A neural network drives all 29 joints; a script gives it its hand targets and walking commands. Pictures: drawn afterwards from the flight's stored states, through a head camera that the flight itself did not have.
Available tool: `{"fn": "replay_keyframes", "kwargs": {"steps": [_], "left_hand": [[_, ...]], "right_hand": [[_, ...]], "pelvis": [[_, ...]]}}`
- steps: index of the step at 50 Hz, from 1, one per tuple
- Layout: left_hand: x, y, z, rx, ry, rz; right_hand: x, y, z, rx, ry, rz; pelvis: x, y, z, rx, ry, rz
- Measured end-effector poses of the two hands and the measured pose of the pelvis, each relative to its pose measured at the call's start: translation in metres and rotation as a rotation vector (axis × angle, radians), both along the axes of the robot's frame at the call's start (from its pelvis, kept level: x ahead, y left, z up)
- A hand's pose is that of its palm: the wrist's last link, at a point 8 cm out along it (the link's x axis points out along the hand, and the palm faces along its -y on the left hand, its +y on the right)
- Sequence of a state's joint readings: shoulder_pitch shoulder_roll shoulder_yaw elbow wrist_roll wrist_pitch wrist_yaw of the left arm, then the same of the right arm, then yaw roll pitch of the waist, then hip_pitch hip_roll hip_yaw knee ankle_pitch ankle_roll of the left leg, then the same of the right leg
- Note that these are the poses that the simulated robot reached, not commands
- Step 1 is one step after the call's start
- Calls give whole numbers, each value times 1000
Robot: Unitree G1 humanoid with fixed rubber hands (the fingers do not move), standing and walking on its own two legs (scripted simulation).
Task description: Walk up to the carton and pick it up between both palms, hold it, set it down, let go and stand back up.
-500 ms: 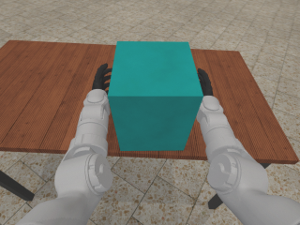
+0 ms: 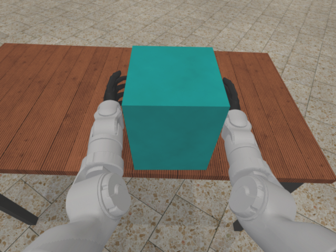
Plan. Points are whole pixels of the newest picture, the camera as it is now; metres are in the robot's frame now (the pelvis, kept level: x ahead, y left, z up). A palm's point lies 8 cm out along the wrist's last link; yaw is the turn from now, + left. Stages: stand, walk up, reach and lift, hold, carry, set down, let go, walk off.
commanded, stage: set down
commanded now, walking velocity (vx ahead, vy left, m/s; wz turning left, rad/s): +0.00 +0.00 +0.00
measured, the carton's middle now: (171, 111) +0.43 +0.05 +0.09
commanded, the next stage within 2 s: none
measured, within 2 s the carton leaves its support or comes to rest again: neither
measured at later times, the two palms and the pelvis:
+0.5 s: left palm (107, 91) +0.44 +0.22 +0.13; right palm (235, 95) +0.46 -0.11 +0.13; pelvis -0.01 +0.01 -0.01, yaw -1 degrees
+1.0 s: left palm (85, 81) +0.41 +0.25 +0.18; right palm (261, 82) +0.45 -0.15 +0.18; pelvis -0.03 +0.00 -0.01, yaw +2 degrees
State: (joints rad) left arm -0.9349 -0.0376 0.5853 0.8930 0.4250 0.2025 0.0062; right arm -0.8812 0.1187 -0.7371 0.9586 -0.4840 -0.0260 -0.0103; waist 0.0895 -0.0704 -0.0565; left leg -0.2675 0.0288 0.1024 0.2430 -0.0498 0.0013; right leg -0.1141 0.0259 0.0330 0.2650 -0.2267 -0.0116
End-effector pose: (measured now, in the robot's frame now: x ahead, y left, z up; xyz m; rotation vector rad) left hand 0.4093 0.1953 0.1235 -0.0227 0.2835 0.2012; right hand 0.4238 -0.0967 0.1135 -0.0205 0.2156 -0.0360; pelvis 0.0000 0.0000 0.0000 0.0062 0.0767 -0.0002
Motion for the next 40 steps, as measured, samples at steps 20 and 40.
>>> {"fn": "replay_keyframes", "kwargs": {"steps": [20,40], "left_hand": [[30,6,4,20,16,19],[15,61,18,33,-16,56]], "right_hand": [[30,-3,14,-7,79,7],[42,-68,40,36,38,-29]], "pelvis": [[-14,5,-9,-37,177,-9],[-17,1,-13,-49,225,34]]}}
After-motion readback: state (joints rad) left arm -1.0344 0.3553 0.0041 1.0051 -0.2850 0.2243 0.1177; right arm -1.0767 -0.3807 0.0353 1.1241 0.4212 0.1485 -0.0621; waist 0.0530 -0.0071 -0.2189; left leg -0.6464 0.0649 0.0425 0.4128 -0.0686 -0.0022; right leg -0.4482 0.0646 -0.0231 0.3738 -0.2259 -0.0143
